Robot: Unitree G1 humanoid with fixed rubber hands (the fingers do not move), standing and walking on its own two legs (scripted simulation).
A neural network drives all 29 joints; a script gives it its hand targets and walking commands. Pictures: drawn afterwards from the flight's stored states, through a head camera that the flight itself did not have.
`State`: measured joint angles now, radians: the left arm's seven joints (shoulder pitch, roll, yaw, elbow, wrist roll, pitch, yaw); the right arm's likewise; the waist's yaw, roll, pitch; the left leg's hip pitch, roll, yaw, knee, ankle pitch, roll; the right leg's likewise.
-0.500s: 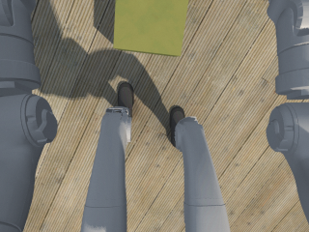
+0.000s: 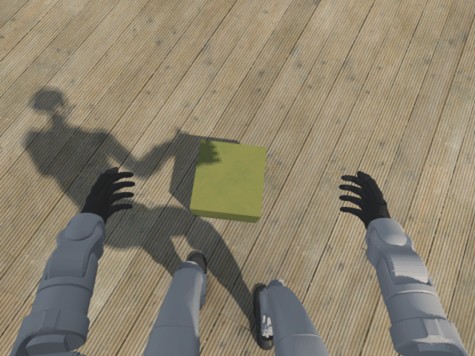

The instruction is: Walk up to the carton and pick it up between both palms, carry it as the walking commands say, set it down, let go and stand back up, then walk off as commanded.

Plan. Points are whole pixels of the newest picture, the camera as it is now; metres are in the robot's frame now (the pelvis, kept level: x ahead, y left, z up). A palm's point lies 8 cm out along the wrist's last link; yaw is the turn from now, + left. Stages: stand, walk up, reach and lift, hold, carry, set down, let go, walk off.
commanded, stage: let go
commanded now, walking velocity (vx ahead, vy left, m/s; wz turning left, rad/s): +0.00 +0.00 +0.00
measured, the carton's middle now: (229, 182) +0.54 +0.04 -0.64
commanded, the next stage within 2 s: stand in 0.84 s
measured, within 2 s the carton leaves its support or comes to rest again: neither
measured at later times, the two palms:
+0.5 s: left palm (81, 277) +0.21 +0.24 -0.03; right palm (413, 284) +0.23 -0.24 -0.03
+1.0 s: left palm (73, 268) +0.22 +0.25 -0.03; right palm (421, 277) +0.24 -0.25 -0.02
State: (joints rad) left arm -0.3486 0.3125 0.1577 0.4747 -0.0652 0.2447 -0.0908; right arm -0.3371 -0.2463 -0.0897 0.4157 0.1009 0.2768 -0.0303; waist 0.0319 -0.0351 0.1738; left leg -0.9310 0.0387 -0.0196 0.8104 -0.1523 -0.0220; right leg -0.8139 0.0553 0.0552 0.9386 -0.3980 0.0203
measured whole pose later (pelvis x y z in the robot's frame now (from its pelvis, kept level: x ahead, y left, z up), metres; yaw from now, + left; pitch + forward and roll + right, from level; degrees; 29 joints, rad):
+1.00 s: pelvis +0.09 +0.00 +0.05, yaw +1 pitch -1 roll +1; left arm 0.21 0.22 0.09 0.55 0.05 0.07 -0.03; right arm 0.22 -0.21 -0.09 0.57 0.00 0.07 0.03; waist 0.03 -0.04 0.01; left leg -0.31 0.01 -0.01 0.51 -0.19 -0.03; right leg -0.15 0.01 0.06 0.54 -0.38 -0.01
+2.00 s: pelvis +0.08 +0.02 +0.05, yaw +1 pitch -1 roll -1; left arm 0.24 0.28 0.08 0.70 0.05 -0.02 0.00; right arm 0.25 -0.22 -0.09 0.65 0.00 -0.01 0.00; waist 0.03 -0.02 -0.08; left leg -0.35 0.01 -0.01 0.60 -0.22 0.01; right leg -0.15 0.02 0.06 0.54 -0.37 0.02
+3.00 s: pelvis +0.06 +0.03 +0.05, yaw +1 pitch -3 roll -2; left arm 0.24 0.28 0.08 0.73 0.05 -0.01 0.00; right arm 0.26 -0.24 -0.09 0.67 0.00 0.00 0.01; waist 0.03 0.01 -0.05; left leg -0.35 0.01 -0.01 0.60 -0.20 0.02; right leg -0.15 0.01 0.06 0.54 -0.34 0.03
